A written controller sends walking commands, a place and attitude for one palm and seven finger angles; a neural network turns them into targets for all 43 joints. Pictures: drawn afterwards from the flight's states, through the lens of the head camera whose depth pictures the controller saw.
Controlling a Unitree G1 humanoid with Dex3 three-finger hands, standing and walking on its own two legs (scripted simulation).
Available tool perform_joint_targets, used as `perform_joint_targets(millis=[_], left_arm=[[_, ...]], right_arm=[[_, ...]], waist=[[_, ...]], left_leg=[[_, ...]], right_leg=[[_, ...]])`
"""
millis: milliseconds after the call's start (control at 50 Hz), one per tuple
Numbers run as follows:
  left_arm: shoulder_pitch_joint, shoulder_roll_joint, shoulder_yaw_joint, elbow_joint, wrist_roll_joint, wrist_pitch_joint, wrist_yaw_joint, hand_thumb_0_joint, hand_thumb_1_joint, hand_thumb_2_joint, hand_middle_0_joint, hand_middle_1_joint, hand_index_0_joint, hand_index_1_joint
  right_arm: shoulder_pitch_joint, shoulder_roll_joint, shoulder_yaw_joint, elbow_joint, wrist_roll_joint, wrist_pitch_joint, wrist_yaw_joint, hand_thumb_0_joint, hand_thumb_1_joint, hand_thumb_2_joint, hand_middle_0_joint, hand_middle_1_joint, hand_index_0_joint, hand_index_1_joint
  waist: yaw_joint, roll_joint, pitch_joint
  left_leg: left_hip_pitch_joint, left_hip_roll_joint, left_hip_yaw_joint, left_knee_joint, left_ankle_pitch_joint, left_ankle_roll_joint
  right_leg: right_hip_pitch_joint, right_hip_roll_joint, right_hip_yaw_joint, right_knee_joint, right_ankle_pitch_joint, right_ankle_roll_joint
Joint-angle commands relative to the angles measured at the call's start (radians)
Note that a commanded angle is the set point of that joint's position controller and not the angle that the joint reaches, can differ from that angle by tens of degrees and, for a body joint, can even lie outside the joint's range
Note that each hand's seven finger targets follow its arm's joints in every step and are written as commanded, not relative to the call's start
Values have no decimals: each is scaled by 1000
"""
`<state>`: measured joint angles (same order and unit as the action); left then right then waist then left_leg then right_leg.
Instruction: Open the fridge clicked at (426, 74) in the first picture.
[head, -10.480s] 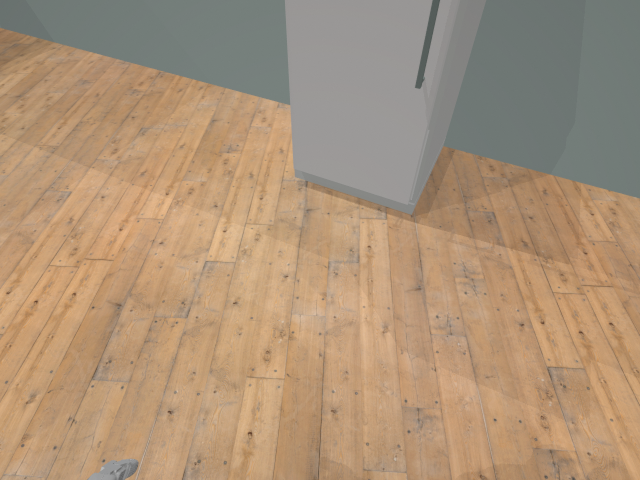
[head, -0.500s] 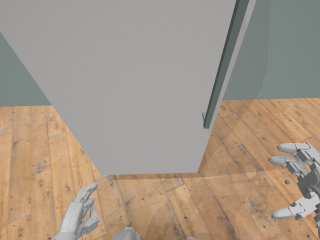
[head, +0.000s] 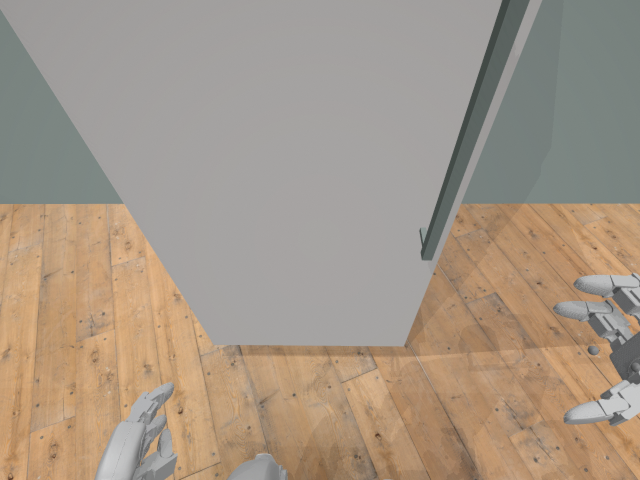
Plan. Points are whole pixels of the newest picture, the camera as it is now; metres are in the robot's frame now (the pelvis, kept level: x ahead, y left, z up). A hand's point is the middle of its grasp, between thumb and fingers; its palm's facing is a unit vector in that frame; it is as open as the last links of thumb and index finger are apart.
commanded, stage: raise the hand to about handle height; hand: right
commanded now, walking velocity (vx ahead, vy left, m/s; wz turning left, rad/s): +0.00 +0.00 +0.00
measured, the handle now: (456, 150) +0.51 -0.14 +0.13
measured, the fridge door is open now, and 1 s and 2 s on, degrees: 0 0 0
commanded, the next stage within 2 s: move the hooked fingers beside the handle in 0.18 s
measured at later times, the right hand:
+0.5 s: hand (578, 341) +0.28 -0.26 +0.06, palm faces -0.03 +1.00 -0.02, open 14.0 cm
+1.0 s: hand (536, 288) +0.34 -0.23 +0.06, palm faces -0.04 +1.00 -0.03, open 14.0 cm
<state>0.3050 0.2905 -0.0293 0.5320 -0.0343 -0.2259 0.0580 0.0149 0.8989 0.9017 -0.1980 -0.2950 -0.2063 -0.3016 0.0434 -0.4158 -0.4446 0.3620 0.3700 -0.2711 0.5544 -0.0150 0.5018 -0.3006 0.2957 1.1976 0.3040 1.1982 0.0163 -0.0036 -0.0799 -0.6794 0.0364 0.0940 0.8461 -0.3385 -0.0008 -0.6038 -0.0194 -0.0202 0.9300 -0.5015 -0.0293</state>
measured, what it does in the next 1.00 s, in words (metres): stands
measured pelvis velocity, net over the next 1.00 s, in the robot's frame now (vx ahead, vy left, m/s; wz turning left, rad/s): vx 0.00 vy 0.01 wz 0.00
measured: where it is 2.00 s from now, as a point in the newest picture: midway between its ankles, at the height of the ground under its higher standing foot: outside the picture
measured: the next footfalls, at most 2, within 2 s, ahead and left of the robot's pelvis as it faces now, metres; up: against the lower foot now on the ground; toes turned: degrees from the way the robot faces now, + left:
none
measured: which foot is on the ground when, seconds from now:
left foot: down 0.00-1.00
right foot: down 0.00-1.00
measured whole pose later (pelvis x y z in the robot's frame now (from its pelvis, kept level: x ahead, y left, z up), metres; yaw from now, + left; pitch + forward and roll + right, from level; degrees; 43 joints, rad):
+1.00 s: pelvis +0.00 +0.01 +0.00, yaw +0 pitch +12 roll +1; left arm 0.32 0.28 -0.04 0.57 -0.04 -0.15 0.07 0.01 0.90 0.90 -0.20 -0.30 -0.21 -0.30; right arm -0.25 -0.40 -0.37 0.58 0.29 -0.30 0.46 -0.02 0.50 -0.30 0.30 1.20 0.30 1.20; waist 0.04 -0.01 -0.08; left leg -0.74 0.04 0.09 0.86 -0.34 0.01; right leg -0.65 -0.02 -0.02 0.93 -0.49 -0.02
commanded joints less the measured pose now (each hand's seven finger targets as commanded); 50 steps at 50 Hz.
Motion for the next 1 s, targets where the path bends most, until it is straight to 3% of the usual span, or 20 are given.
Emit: perform_joint_targets(millis=[0,60,160,260,340,380,440,460,520,560,600,680,700,760,780,820,920,940,980], left_arm=[[-29,142,58,-142,-6,-55,19,0,900,900,-200,-300,-200,-300],[-31,139,56,-138,-9,-59,22,0,900,900,-200,-300,-200,-300],[-34,140,52,-136,-9,-58,25,0,900,900,-200,-300,-200,-300],[-41,140,50,-142,-12,-59,26,0,900,900,-200,-300,-200,-300],[-30,139,51,-131,-10,-64,32,0,900,900,-200,-300,-200,-300],[-31,140,49,-122,-10,-64,36,0,900,900,-200,-300,-200,-300],[-25,145,46,-112,-10,-52,42,0,900,900,-200,-300,-200,-300],[-25,141,46,-115,-12,-50,43,0,900,900,-200,-300,-200,-300],[-15,137,47,-122,-8,-46,39,0,900,900,-200,-300,-200,-300],[-15,135,47,-120,-7,-40,36,0,900,900,-200,-300,-200,-300],[-7,140,46,-115,-5,-31,34,0,900,900,-200,-300,-200,-300],[0,134,52,-119,-9,-19,27,0,900,900,-200,-300,-200,-300],[6,137,52,-120,-5,-17,26,0,900,900,-200,-300,-200,-300],[16,141,54,-104,-8,0,29,0,900,900,-200,-300,-200,-300],[13,137,53,-106,-7,2,29,0,900,900,-200,-300,-200,-300],[21,139,52,-97,-7,9,31,0,900,900,-200,-300,-200,-300],[35,135,53,-84,-5,26,31,0,900,900,-200,-300,-200,-300],[41,139,55,-81,-6,31,30,0,900,900,-200,-300,-200,-300],[40,139,55,-79,-8,40,28,0,900,900,-200,-300,-200,-300]], right_arm=[[-170,-262,-92,-226,26,-74,-10,0,500,-300,300,1200,300,1200],[-168,-254,-87,-226,27,-72,-6,0,500,-300,300,1200,300,1200],[-162,-247,-87,-181,32,-57,3,0,500,-300,300,1200,300,1200],[-179,-245,-81,-178,31,-52,9,0,500,-300,300,1200,300,1200],[-257,-217,-33,-205,21,-60,-2,0,500,-300,300,1200,300,1200],[-306,-214,-21,-191,11,-58,-17,0,500,-300,300,1200,300,1200],[-370,-245,-31,-137,-7,-49,-32,0,500,-300,300,1200,300,1200],[-364,-241,-29,-128,-14,-49,-36,0,500,-300,300,1200,300,1200],[-366,-246,-27,-157,-21,-54,-47,0,500,-300,300,1200,300,1200],[-368,-228,-19,-136,-18,-53,-56,0,500,-300,300,1200,300,1200],[-370,-247,-33,-100,-19,-52,-63,0,500,-300,300,1200,300,1200],[-390,-196,12,-99,-31,-52,-77,0,500,-300,300,1200,300,1200],[-393,-201,5,-97,-26,-53,-80,0,500,-300,300,1200,300,1200],[-466,-243,-19,-65,-44,-62,-95,0,500,-300,300,1200,300,1200],[-478,-225,-6,-64,-44,-70,-98,0,500,-300,300,1200,300,1200],[-500,-254,-26,-44,-48,-80,-99,0,500,-300,300,1200,300,1200],[-579,-221,19,-4,-60,-98,-92,0,500,-300,300,1200,300,1200],[-555,-251,-15,26,-58,-97,-95,0,500,-300,300,1200,300,1200],[-567,-249,-12,54,-59,-95,-94,0,500,-300,300,1200,300,1200]], waist=[[-17,-99,-236],[-16,-108,-239],[-14,-64,-214],[-15,-73,-207],[0,-82,-236],[7,-79,-212],[10,-65,-205],[4,-94,-203],[-6,-98,-279],[-4,-87,-262],[-7,-64,-251],[3,-79,-265],[1,-51,-270],[17,-43,-261],[15,-52,-266],[15,-54,-286],[27,-77,-317],[16,-60,-321],[22,-54,-307]], left_leg=[[239,-40,-42,-77,150,35],[232,-39,-39,-77,157,31],[231,-38,-38,-82,142,29],[221,-35,-46,-89,101,29],[202,-39,-37,-73,130,29],[182,-36,-35,-75,98,27],[180,-32,-42,-77,62,28],[177,-31,-41,-77,62,30],[210,-32,-37,-61,132,33],[207,-31,-35,-61,144,29],[224,-32,-38,-60,153,32],[206,-29,-36,-60,167,26],[222,-32,-37,-58,181,28],[208,-29,-45,-65,153,22],[214,-27,-51,-69,139,22],[235,-29,-59,-66,160,24],[233,-30,-60,-59,196,25],[243,-29,-60,-60,198,25],[246,-27,-66,-66,200,21]], right_leg=[[22,25,51,-170,339,23],[33,24,54,-174,343,25],[6,25,54,-173,318,25],[-6,27,51,-173,276,22],[32,25,60,-166,307,25],[17,25,65,-170,273,27],[-9,25,62,-171,236,25],[-3,25,60,-176,241,27],[38,23,61,-173,321,31],[24,22,60,-175,327,34],[-2,22,56,-171,328,32],[12,21,52,-178,341,36],[5,20,53,-173,353,33],[-16,20,48,-174,305,30],[-18,23,46,-175,290,28],[-20,24,42,-170,303,24],[1,23,41,-164,334,23],[-9,22,43,-165,334,25],[-31,24,32,-164,319,21]])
